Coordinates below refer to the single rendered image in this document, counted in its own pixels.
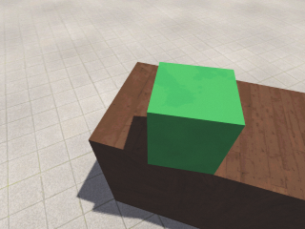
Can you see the carton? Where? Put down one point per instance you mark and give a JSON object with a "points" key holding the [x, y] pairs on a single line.
{"points": [[194, 117]]}

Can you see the pedestal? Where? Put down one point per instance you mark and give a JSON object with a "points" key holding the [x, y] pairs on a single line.
{"points": [[260, 184]]}

